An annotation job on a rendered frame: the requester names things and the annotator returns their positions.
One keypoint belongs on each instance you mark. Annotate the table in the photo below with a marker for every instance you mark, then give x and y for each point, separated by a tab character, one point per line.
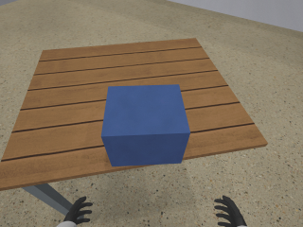
57	133

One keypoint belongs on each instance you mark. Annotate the robot right hand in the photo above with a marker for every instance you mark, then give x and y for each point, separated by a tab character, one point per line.
234	215

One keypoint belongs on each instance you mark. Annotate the robot left hand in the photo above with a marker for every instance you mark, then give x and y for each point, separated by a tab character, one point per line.
74	211

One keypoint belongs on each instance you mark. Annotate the carton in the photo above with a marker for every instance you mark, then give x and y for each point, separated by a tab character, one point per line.
145	125

